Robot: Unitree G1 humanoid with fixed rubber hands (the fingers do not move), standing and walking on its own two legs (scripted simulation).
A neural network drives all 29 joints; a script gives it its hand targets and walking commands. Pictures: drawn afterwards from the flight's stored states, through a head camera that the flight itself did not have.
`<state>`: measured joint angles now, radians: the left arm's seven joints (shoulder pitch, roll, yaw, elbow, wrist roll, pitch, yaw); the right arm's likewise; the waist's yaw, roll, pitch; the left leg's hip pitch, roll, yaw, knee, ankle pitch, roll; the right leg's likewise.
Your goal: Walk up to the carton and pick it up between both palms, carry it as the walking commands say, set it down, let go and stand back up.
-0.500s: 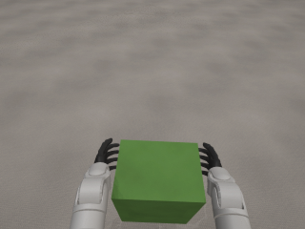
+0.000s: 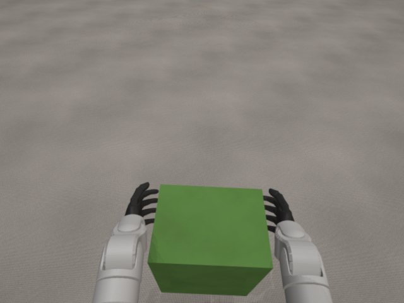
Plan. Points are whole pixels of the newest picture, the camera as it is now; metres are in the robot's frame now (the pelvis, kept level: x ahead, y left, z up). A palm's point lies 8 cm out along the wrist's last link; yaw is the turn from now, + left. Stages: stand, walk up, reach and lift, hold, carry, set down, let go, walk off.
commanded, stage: carry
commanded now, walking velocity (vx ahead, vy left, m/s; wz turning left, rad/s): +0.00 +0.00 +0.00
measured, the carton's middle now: (207, 245) +0.28 +0.00 -0.06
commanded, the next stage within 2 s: none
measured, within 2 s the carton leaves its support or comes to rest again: neither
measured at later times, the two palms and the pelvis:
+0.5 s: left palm (131, 222) +0.26 +0.14 +0.07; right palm (295, 230) +0.25 -0.15 +0.07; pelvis -0.02 +0.00 -0.01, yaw +0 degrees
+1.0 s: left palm (112, 288) +0.15 +0.15 +0.06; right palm (305, 297) +0.15 -0.15 +0.06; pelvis -0.13 +0.00 -0.01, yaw +1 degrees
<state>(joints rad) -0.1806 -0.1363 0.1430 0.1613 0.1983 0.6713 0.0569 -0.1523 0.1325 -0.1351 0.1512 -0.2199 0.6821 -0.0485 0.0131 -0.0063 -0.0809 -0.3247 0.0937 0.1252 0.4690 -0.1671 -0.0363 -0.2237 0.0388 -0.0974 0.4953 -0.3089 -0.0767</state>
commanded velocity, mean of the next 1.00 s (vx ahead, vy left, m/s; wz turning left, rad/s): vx -0.20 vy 0.00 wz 0.00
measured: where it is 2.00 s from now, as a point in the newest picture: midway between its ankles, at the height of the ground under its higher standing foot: outside the picture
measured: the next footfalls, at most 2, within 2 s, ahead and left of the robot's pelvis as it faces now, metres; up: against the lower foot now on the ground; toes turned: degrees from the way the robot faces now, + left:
left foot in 1.24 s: -0.20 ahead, +0.17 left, +0.00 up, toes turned +6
right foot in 1.52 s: -0.28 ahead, -0.10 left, +0.00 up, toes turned -2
